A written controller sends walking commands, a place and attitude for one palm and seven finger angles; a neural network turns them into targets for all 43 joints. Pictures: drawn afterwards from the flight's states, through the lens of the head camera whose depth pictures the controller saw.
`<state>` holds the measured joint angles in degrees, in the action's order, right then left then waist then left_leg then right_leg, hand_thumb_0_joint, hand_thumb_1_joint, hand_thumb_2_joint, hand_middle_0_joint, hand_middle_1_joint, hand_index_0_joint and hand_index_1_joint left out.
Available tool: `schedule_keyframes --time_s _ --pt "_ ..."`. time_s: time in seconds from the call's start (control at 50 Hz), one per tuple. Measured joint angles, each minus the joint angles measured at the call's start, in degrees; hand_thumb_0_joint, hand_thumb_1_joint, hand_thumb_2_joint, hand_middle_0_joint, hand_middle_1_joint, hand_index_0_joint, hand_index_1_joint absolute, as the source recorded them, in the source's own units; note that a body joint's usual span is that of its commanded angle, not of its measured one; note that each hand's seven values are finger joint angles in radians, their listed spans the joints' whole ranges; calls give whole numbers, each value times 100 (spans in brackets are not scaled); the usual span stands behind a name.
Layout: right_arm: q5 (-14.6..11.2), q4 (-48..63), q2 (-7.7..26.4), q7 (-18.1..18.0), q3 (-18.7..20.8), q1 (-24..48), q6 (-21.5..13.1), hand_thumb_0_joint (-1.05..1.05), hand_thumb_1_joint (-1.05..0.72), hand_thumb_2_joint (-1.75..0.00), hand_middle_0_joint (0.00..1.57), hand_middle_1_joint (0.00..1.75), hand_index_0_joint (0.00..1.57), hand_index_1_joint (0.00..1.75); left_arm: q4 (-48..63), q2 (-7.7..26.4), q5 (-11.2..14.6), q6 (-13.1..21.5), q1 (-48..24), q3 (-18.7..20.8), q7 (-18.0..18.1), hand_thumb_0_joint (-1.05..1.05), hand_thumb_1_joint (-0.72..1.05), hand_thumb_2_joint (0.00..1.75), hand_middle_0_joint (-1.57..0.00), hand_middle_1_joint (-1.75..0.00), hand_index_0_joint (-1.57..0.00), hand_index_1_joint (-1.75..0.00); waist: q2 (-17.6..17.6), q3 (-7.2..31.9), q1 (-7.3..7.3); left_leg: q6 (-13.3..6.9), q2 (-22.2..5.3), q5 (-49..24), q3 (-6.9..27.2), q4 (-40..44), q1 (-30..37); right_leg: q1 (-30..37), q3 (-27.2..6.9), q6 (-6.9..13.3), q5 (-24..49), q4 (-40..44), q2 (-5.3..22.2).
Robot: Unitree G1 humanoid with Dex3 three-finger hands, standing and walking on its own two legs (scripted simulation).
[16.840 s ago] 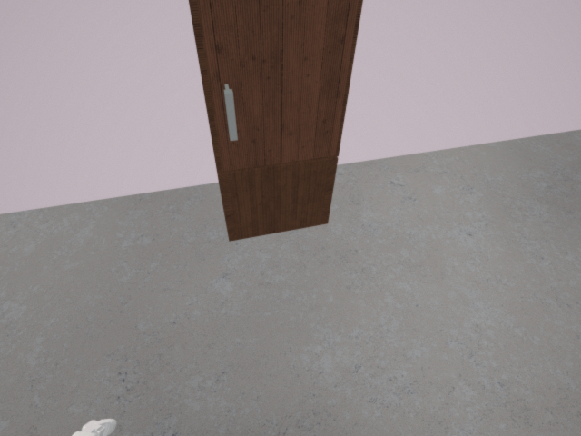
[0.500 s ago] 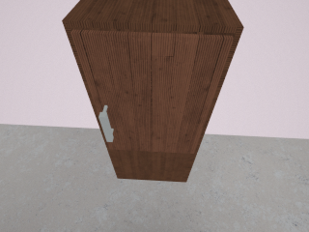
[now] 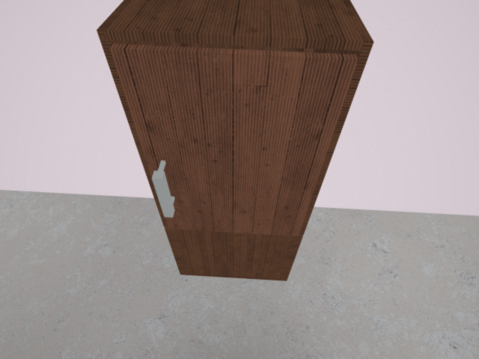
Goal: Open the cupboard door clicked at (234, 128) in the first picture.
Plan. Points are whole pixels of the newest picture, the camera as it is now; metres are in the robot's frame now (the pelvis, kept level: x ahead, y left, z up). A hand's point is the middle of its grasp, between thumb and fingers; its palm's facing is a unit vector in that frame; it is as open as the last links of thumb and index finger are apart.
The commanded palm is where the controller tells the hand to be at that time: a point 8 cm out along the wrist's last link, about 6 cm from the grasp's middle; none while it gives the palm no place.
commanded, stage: raise the hand with hooked fingers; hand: left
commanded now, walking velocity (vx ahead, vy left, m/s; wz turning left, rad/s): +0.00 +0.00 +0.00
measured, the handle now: (166, 189) +0.51 +0.23 -0.11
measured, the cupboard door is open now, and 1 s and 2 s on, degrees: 0 0 0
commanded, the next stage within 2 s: none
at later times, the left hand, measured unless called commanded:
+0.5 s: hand (142, 345) +0.16 +0.18 -0.08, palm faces -0.02 -1.00 +0.00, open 8.5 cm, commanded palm +0.13 +0.25 -0.08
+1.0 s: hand (106, 321) +0.19 +0.25 -0.08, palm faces +0.07 -1.00 -0.04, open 11.5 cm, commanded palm +0.16 +0.30 -0.08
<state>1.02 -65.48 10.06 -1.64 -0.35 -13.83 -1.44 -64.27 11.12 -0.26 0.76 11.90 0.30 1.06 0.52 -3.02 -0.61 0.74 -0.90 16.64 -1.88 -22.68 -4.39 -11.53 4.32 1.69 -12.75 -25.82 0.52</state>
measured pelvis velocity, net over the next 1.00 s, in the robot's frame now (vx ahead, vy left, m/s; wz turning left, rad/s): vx -0.05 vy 0.02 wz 0.01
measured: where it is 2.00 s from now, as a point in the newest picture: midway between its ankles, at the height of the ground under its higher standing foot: outside the picture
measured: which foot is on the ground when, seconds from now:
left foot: down 0.00-1.00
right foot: down 0.00-1.00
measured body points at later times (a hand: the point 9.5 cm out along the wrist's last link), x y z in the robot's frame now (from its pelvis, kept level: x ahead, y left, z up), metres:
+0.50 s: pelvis -0.04 +0.00 -0.09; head +0.02 +0.01 +0.36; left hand +0.15 +0.23 -0.08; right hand +0.19 -0.26 -0.12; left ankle -0.05 +0.13 -0.74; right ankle +0.02 -0.10 -0.74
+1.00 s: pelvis -0.05 +0.02 -0.11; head +0.05 +0.04 +0.33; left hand +0.18 +0.31 -0.07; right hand +0.12 -0.21 -0.20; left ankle -0.05 +0.13 -0.74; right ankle +0.01 -0.10 -0.74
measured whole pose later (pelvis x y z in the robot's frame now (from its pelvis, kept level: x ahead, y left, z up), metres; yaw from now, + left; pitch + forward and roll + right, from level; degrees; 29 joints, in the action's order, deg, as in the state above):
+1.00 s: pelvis -0.05 +0.02 -0.11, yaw +1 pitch +19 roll -2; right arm -1.1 -31.4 12.7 -2.7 0.0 -14.7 -12.2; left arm -6.1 15.1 18.4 21.2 16.6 16.9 -19.0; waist -0.3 8.1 0.5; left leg -1.3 -0.7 34.5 -0.3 -71.9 -56.2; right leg -60.3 4.9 0.5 -26.1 -67.7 2.8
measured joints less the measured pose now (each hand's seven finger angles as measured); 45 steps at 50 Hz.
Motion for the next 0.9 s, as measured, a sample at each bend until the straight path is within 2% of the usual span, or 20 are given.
schedule_keyframes --time_s 0.12,0.14,0.16,0.2,0.22,0.24,0.28,0.34,0.4,0.44,0.46,0.52,0.6,0.68,0.74,0.82,0.86,0.9 --pt "-15 28 -13 18 -3 -27 7 1 -91 -90 20 30 20 30 15 -36 -3 33 20 -9 50 0 90 89 -20 -30 -20 -30 -32 13 -8 9 -33 15 8 -113 -124 -66 15 2 32 2 -28" --pt "-92 280 11 0 -15 -113 -43 1 -91 -90 20 30 20 30 868 -81 245 -251 300 119 51 1 90 89 -21 -30 -20 -30 -51 -21 -15 7 -43 60 -6 -209 -173 -103 2 -1 30 -44 -36" --pt "-141 562 39 -78 -31 -248 -272 1 -91 -90 20 30 20 30 1890 -129 410 -260 639 224 83 1 90 89 -21 -30 -20 -30 -59 -40 -61 -5 -29 79 -39 -231 -166 -129 -31 1 14 -105 -24" --pt "-237 923 141 -218 -15 -416 -780 1 -91 -90 21 30 20 30 3327 -207 678 110 1018 249 290 2 89 89 -21 -30 -20 -31 -156 95 -80 -25 4 114 -30 -326 -254 -212 -29 -12 -38 -215 16" --pt "-281 1101 202 -241 -2 -419 -934 1 -91 -90 21 30 20 30 3820 -242 815 241 1050 259 346 2 88 88 -21 -31 -20 -31 -210 168 -27 -39 34 135 10 -409 -340 -274 6 -31 -73 -289 56" --pt "-287 1292 253 -241 20 -381 -1060 1 -91 -90 21 30 20 30 4171 -266 918 429 985 308 325 2 87 88 -21 -32 -20 -32 -243 245 39 -53 68 164 55 -538 -488 -396 47 -49 -118 -408 102" --pt "-253 1682 315 -210 71 -202 -1257 1 -91 -90 21 30 20 30 4426 -257 1039 1054 654 497 130 1 85 87 -21 -33 -20 -34 -225 422 148 -68 118 270 98 -938 -975 -860 82 -62 -242 -795 178" --pt "-170 2316 345 -60 155 129 -1484 1 -91 -90 21 30 20 30 4454 -165 1246 2162 215 794 -446 1 80 85 -21 -36 -20 -37 -16 677 175 -45 117 558 6 -1772 -1927 -1869 -22 -20 -496 -1640 209" --pt "-110 2920 451 162 288 378 -1650 1 -91 -90 21 30 20 30 4465 -151 1403 3272 204 898 -1304 1 74 82 -21 -40 -20 -41 163 847 143 -22 61 964 -60 -2752 -2862 -2826 -104 38 -803 -2552 186" --pt "-116 3236 575 250 366 497 -1673 1 -91 -90 21 30 20 30 4430 -148 1424 3738 366 885 -1848 0 70 81 -22 -43 -21 -43 229 968 98 -21 46 1238 -65 -3394 -3455 -3426 -127 37 -1035 -3158 194" --pt "-131 3364 626 258 400 544 -1649 1 -91 -90 20 30 20 30 4438 -144 1436 3812 475 872 -2044 0 68 80 -22 -44 -21 -45 270 1020 61 -24 45 1363 -70 -3685 -3725 -3703 -142 45 -1145 -3442 202" --pt "-169 3677 730 187 469 623 -1522 1 -91 -90 20 30 20 30 4555 -137 1533 3583 753 892 -2313 1 61 77 -23 -49 -22 -49 346 1047 -73 -23 43 1663 -28 -4412 -4369 -4325 -119 56 -1412 -4114 232" --pt "-157 3810 660 31 401 671 -1380 1 -91 -90 20 30 20 30 5218 -92 1619 3179 1045 1078 -2036 1 51 73 -24 -55 -23 -55 267 913 -210 -14 11 1892 161 -5010 -4851 -4676 58 75 -1588 -4533 236" --pt "-115 3641 438 -60 153 647 -1285 1 -91 -90 20 30 20 30 6044 119 1608 3128 985 1197 -1886 1 42 69 -24 -60 -23 -61 90 887 -251 -24 -10 1957 352 -5274 -5155 -4834 245 74 -1606 -4616 234" --pt "-132 3476 281 -74 -44 593 -1227 2 -91 -90 20 30 20 30 6237 303 1641 2955 617 1199 -2110 1 35 66 -24 -65 -23 -65 -76 934 -197 -54 -10 1946 417 -5355 -5339 -4950 309 45 -1560 -4599 236" --pt "-237 3386 116 -88 -186 433 -1095 2 -90 -90 21 30 20 30 5907 446 1768 2226 170 1235 -2476 1 26 62 -25 -71 -24 -71 -184 990 -36 -106 -3 1882 333 -5272 -5416 -5046 228 -12 -1461 -4501 234" --pt "-268 3399 82 -92 -184 310 -1039 2 -90 -90 21 30 21 30 5759 452 1831 1840 129 1318 -2498 1 21 60 -25 -74 -24 -74 -184 1016 51 -136 3 1838 255 -5161 -5373 -5037 153 -46 -1409 -4416 233" --pt "-264 3426 90 -101 -137 174 -1020 2 -90 -90 21 30 21 30 5714 427 1887 1649 199 1425 -2399 1 16 58 -26 -77 -25 -77 -163 1034 100 -161 1 1804 191 -5049 -5296 -4988 91 -72 -1363 -4319 221"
